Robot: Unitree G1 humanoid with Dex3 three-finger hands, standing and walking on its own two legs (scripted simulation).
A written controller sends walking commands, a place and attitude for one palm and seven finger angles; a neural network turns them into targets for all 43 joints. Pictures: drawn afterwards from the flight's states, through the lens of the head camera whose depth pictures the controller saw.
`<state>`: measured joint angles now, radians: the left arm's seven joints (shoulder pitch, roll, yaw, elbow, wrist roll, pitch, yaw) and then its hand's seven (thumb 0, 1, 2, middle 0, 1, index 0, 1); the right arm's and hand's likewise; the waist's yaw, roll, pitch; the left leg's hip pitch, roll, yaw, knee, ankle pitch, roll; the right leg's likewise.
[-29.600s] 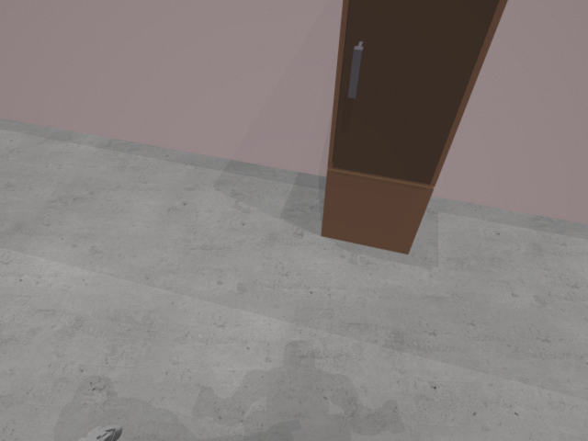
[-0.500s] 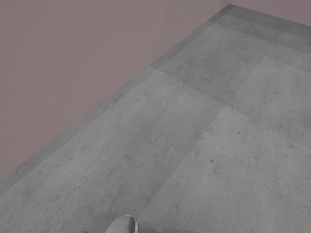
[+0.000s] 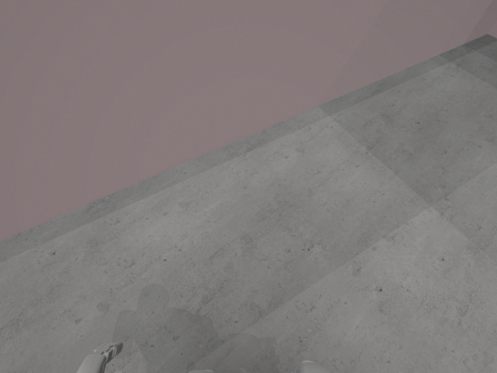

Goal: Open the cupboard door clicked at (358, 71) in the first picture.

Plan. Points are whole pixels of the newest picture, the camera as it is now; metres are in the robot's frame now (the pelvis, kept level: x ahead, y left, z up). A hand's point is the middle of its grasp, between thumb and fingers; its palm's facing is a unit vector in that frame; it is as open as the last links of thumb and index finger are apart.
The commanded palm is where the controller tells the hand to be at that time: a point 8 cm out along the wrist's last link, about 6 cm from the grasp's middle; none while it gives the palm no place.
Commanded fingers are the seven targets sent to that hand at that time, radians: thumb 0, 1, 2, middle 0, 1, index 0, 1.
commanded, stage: turn to face it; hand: left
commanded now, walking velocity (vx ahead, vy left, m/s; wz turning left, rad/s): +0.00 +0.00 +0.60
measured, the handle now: out of the picture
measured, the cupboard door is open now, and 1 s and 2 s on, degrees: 52 52 52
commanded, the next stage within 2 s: none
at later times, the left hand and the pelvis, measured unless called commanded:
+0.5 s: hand out of the picture -0.02 +0.21 -0.19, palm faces +0.35 -0.91 -0.23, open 7.4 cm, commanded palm none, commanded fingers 0.00 0.90 0.90 -0.20 -0.30 -0.20 -0.30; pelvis +0.00 -0.01 -0.01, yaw +20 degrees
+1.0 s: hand out of the picture -0.02 +0.15 -0.14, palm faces +0.57 -0.78 -0.27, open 7.4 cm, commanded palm none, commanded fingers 0.00 0.90 0.90 -0.20 -0.30 -0.20 -0.30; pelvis +0.02 -0.06 +0.01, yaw +38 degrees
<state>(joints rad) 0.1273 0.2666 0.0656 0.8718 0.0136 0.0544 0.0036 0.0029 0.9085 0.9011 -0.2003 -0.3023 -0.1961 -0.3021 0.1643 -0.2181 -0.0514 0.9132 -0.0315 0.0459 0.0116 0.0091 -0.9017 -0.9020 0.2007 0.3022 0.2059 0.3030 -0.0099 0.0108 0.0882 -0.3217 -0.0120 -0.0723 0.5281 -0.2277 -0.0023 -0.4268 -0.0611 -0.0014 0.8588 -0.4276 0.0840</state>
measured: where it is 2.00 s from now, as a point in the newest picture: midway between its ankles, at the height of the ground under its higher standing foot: outside the picture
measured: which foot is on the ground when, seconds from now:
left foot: down 0.00-0.06, up 0.08-0.40, down 0.42-0.82, up 0.84-1.00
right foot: up 0.00-0.06, down 0.08-0.42, up 0.44-0.80, down 0.82-1.00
